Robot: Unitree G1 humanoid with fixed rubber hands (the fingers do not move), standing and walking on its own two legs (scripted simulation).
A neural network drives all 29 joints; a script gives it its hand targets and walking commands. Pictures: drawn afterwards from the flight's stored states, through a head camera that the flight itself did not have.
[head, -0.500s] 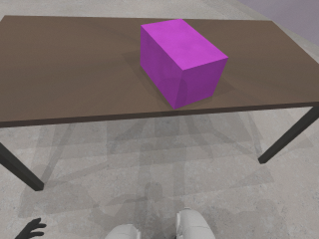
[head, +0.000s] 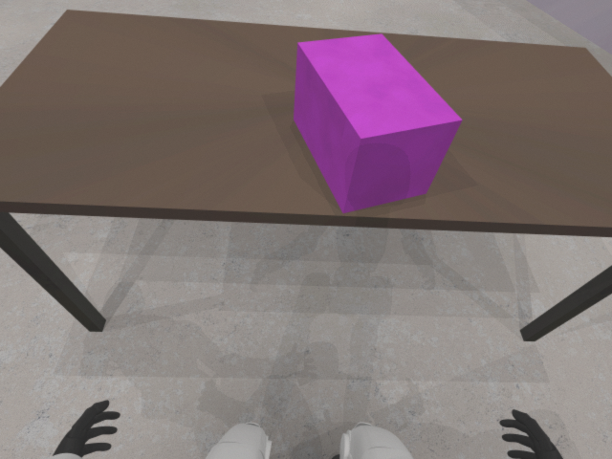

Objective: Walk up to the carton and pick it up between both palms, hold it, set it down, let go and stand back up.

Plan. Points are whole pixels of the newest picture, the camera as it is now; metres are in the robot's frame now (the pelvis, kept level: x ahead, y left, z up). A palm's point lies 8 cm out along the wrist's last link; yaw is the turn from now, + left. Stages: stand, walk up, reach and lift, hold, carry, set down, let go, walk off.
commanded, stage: walk up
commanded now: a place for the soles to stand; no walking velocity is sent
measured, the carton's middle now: (363, 119) +0.68 -0.07 +0.04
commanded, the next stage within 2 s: none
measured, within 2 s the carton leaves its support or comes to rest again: neither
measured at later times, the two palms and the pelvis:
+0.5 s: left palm out of the picture +0.07 +0.31 -0.10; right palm out of the picture +0.07 -0.30 -0.09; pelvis +0.00 +0.00 +0.02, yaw +5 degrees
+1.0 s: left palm out of the picture +0.08 +0.26 -0.09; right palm out of the picture +0.14 -0.42 -0.09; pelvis +0.07 -0.08 +0.00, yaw +6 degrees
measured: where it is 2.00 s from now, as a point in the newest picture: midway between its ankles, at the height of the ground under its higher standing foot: (336, 439)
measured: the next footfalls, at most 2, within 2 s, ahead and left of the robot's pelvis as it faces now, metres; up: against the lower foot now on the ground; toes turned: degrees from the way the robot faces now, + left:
left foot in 1.18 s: +0.26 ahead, -0.01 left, +0.00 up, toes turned +2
right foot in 1.44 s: +0.30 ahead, -0.24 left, +0.00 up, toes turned +3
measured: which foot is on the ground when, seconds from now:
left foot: down 0.00-0.88, up 0.90-1.00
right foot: down 0.00-1.00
